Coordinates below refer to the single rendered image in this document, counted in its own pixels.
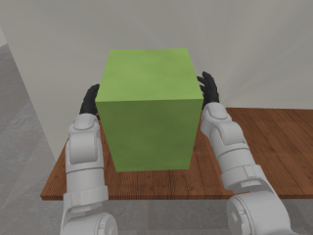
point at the carton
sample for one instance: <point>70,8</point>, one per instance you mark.
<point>149,102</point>

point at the left robot hand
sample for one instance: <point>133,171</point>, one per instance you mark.
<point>89,106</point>

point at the right robot upper arm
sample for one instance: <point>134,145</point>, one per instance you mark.
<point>257,213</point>

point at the left robot upper arm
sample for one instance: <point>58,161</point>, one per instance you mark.
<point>101,223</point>

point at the right robot hand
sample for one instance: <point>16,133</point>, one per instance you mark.
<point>210,94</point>

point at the right robot forearm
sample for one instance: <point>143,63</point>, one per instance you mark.
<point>239,171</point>

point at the table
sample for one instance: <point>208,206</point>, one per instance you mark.
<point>280,141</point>

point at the left robot forearm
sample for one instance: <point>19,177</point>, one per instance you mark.
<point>86,189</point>

